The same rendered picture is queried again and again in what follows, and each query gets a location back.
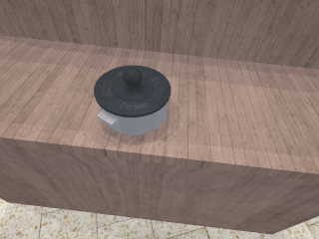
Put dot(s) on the knob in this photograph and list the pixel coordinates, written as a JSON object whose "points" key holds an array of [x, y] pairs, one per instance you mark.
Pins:
{"points": [[132, 76]]}

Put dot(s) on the lid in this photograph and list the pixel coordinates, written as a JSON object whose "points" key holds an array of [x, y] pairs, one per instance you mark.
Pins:
{"points": [[119, 99]]}

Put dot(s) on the pot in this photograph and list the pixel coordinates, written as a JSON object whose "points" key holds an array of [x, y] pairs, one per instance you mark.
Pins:
{"points": [[133, 126]]}

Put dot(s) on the table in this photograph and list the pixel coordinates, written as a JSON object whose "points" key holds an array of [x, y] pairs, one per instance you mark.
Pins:
{"points": [[239, 146]]}

